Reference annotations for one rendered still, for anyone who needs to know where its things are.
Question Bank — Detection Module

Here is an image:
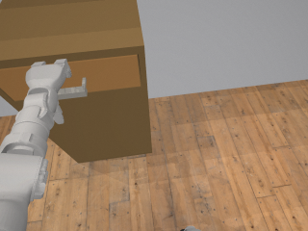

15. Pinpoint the left robot upper arm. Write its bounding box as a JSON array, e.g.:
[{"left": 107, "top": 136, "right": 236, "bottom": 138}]
[{"left": 0, "top": 153, "right": 49, "bottom": 231}]

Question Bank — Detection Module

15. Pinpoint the left robot forearm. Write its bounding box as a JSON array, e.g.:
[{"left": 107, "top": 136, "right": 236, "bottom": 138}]
[{"left": 0, "top": 85, "right": 59, "bottom": 159}]

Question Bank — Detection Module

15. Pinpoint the handle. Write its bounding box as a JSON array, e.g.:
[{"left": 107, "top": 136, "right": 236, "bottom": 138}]
[{"left": 58, "top": 77, "right": 88, "bottom": 100}]

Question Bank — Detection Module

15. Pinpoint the cabinet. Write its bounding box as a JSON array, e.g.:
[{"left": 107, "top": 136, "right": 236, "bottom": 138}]
[{"left": 0, "top": 0, "right": 152, "bottom": 164}]

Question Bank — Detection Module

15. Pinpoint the drawer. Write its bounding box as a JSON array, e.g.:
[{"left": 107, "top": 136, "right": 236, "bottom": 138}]
[{"left": 0, "top": 54, "right": 141, "bottom": 101}]

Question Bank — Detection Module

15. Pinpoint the left robot hand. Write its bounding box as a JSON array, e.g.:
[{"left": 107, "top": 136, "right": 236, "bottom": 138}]
[{"left": 25, "top": 59, "right": 72, "bottom": 124}]

